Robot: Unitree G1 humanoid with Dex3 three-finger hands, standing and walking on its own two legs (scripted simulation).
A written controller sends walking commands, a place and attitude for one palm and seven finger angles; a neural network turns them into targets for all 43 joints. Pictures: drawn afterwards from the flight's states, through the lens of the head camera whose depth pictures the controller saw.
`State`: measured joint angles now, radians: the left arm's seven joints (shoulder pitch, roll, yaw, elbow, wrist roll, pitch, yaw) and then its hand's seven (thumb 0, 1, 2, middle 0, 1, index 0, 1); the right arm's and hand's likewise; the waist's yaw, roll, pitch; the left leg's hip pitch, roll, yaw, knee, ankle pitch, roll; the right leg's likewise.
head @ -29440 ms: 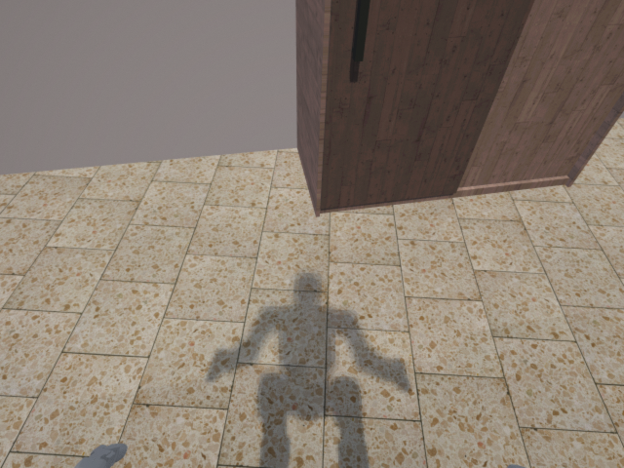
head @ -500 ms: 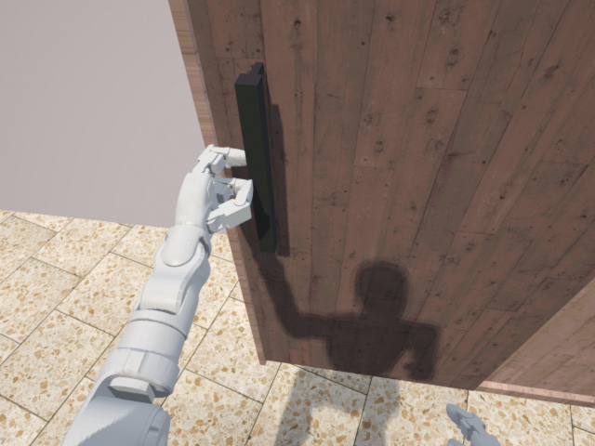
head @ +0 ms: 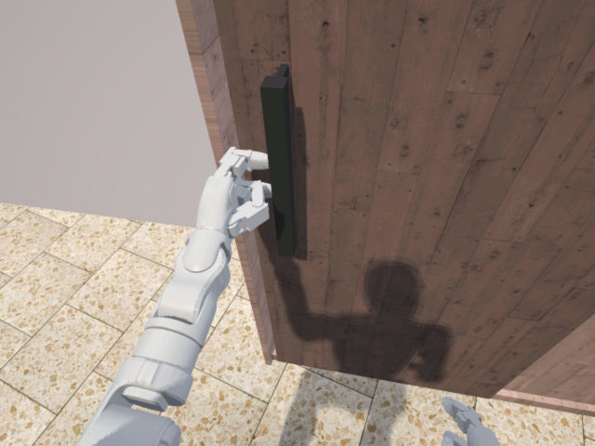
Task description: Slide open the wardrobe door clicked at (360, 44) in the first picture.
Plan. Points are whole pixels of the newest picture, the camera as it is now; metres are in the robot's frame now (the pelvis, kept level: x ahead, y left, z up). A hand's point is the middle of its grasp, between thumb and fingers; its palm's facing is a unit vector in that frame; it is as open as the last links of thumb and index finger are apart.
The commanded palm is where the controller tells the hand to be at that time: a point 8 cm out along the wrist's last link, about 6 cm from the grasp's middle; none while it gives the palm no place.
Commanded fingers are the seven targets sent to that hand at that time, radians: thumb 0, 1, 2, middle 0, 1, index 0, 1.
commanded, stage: step sideways, sliding the door along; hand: left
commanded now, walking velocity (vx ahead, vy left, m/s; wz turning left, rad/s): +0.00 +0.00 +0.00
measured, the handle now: (285, 174) +0.46 +0.06 +0.13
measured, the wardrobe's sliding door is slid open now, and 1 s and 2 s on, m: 0.02 0.04 0.32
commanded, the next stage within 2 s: none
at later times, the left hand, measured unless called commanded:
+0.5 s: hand (274, 205) +0.39 +0.07 +0.13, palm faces +0.08 -0.99 -0.12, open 4.9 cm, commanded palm +0.37 +0.09 +0.14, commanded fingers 0.00 0.90 0.90 -0.45 -1.40 -0.45 -1.40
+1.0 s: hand (289, 212) +0.38 +0.05 +0.13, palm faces +0.24 -0.97 -0.08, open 5.5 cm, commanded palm +0.35 +0.02 +0.13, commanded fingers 0.00 0.90 0.90 -0.45 -1.40 -0.45 -1.40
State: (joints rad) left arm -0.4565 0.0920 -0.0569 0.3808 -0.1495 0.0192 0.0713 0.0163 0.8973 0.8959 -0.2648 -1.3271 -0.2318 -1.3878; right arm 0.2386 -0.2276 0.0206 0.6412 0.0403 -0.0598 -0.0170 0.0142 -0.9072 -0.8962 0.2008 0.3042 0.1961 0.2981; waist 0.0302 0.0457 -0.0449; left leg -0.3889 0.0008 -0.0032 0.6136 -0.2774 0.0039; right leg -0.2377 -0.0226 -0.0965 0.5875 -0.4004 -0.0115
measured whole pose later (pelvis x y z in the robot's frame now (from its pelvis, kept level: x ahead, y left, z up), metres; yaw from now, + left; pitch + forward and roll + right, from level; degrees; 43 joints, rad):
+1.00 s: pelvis -0.01 -0.14 +0.01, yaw -1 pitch -3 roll -4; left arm -0.50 0.22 0.04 0.21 -0.09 -0.06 0.15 0.02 0.90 0.90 -0.34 -1.37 -0.23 -1.40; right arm 0.11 -0.14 0.01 0.58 0.04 -0.03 -0.03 0.01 -0.90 -0.90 0.20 0.30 0.20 0.30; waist 0.17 0.06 0.26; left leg -0.18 0.28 0.03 0.52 -0.27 -0.14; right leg -0.43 -0.09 -0.04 0.81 -0.27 0.04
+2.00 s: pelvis +0.01 -0.41 +0.01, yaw -1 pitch -2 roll -4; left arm -0.07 0.11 0.02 -0.23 -0.02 -0.09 0.20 0.02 0.90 0.90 -0.18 -1.31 -0.16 -1.22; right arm 0.12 -0.20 -0.02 0.55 0.01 -0.09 0.02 0.02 -0.91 -0.90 0.20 0.30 0.19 0.30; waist 0.11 0.01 0.25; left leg -0.19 0.19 0.10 0.55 -0.31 -0.05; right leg -0.52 -0.01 -0.04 1.16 -0.46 0.04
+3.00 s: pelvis -0.06 -0.67 +0.00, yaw -10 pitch -2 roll +0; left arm -0.03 0.44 0.41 0.31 -0.03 -0.11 0.12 0.02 0.89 0.90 -0.40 -1.35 -0.46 -1.40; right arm 0.08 -0.30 -0.02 0.64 0.03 -0.03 -0.07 0.01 -0.90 -0.90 0.20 0.30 0.20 0.30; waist 0.00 0.12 0.13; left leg -0.40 0.08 0.02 1.02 -0.50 -0.03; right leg -0.31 -0.07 -0.06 0.59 -0.25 0.02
